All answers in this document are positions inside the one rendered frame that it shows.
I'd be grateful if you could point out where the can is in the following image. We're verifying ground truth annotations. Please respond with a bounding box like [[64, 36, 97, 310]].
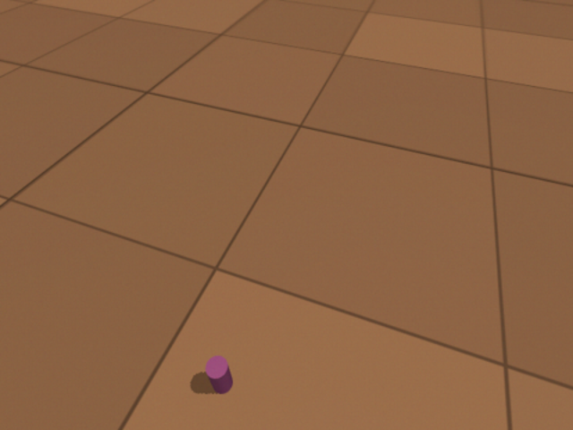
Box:
[[206, 356, 233, 394]]

